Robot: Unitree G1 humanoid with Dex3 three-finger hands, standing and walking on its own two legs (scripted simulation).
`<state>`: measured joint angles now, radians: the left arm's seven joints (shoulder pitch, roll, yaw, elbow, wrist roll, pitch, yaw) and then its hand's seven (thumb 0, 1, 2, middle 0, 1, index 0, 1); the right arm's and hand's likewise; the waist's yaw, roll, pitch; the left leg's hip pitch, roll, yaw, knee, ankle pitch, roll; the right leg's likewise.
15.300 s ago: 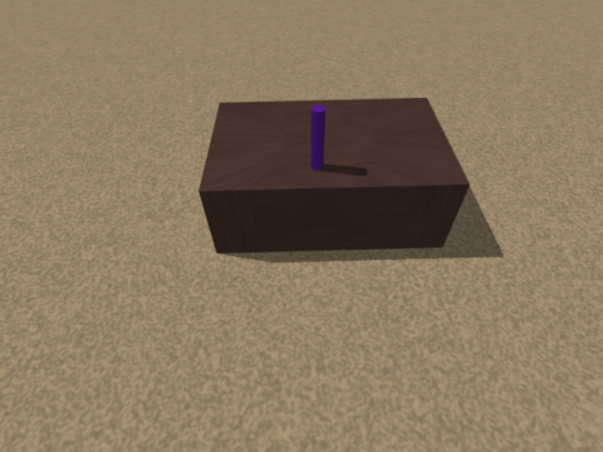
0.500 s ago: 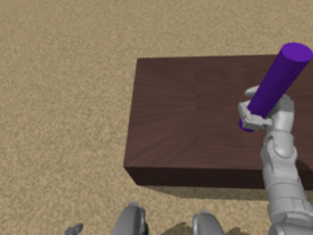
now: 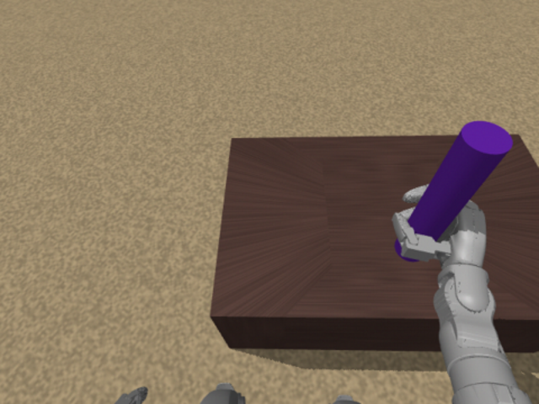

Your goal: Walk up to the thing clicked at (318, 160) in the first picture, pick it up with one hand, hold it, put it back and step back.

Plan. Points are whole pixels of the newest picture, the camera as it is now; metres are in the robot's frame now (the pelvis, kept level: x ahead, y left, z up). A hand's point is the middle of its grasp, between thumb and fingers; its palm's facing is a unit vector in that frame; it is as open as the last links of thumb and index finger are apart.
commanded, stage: lift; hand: right
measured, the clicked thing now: (439, 205) +0.38 -0.19 +0.10
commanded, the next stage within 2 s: hold in 0.40 s
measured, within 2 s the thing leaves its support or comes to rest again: neither
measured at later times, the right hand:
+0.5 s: hand (421, 227) +0.36 -0.17 +0.07, palm faces +0.21 +0.98 +0.01, open 6.3 cm
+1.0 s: hand (429, 233) +0.35 -0.18 +0.08, palm faces +0.21 +0.98 +0.01, open 6.3 cm
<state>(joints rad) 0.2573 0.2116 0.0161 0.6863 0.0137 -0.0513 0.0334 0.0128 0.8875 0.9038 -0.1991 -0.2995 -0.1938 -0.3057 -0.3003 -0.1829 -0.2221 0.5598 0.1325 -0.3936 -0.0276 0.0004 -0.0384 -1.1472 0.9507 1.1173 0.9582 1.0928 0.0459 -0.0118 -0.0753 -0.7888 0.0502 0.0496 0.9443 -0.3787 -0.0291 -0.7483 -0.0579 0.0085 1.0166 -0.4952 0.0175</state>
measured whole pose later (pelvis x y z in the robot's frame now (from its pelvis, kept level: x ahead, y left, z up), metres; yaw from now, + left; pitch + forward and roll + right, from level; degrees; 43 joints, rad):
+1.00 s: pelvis +0.01 +0.00 +0.02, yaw +0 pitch +7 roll +1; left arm 0.23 0.19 0.01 0.68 0.01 -0.03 0.05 0.01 0.90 0.90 -0.21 -0.31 -0.20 -0.31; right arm -0.15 -0.15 -0.16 0.42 0.14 -0.36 -0.05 0.00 -0.04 -1.14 0.95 1.12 0.95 1.10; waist 0.01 -0.01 -0.04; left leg -0.59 0.05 0.05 0.80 -0.33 -0.03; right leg -0.54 -0.05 0.00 0.86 -0.44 0.02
